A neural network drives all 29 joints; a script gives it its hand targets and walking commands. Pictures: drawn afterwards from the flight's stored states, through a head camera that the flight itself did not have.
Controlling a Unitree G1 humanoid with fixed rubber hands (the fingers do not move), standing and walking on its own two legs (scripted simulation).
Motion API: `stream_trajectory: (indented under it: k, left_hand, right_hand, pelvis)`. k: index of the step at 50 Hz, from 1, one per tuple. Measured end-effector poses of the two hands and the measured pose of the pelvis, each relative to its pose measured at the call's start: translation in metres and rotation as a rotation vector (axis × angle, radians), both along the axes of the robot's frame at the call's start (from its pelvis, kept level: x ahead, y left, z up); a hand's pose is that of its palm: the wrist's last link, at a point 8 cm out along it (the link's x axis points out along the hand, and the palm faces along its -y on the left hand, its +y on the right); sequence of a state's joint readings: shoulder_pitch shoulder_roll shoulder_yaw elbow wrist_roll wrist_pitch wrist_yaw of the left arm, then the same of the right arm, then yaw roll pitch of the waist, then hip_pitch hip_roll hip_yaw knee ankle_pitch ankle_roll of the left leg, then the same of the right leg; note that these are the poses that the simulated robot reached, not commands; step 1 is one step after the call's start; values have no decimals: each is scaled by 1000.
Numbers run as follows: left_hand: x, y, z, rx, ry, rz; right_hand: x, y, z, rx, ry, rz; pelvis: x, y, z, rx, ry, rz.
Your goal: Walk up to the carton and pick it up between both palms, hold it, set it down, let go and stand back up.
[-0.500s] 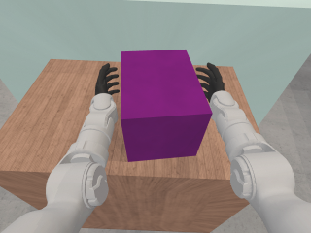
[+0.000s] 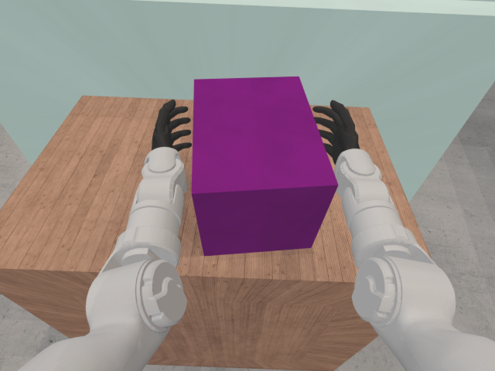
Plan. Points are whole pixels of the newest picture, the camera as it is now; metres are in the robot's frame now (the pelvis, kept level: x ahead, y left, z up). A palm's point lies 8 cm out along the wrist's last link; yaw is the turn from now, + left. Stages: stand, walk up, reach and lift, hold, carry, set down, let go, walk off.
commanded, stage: reach and lift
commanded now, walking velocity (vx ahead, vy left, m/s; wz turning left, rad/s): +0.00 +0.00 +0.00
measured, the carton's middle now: (252, 163) +0.46 +0.03 +0.09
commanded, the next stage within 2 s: none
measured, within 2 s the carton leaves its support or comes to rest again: neither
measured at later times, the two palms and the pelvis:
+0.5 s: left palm (154, 158) +0.39 +0.18 +0.15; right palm (341, 160) +0.42 -0.11 +0.15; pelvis -0.02 +0.00 +0.00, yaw +0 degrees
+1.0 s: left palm (129, 172) +0.34 +0.19 +0.18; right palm (343, 163) +0.37 -0.10 +0.19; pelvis -0.06 +0.00 +0.00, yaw +0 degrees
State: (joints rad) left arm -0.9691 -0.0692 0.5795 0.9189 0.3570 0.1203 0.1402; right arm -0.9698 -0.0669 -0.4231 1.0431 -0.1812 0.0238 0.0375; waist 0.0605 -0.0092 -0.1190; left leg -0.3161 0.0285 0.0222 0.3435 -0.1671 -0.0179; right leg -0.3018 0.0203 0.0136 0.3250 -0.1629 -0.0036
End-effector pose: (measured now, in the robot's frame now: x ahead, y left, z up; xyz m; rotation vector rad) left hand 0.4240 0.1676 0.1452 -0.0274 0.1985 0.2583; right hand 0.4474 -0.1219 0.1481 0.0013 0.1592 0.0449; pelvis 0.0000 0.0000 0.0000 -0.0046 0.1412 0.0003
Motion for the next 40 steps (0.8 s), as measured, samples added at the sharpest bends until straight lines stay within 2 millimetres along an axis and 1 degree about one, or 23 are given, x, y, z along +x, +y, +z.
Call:
stream_trajectory:
  k: [12,20,26,30,40]
  left_hand:
    - [-8,2,6,10,15,-6]
    - [-19,6,9,33,36,-12]
    - [-32,10,7,42,69,-11]
    - [-42,13,8,51,79,-5]
    - [-70,18,29,67,73,-2]
  right_hand:
    - [-10,3,6,-8,-29,-12]
    - [-21,8,9,-26,-35,-15]
    - [-34,12,5,-52,-8,-9]
    - [-43,15,8,-85,-7,-4]
    - [-70,21,27,-49,-10,-13]
  pelvis:
    - [-7,0,0,0,-11,-1]
    - [-14,0,0,0,-25,-1]
    - [-21,0,0,0,-40,-1]
    - [-28,0,0,0,-48,-1]
    - [-44,1,-1,-1,-73,-1]
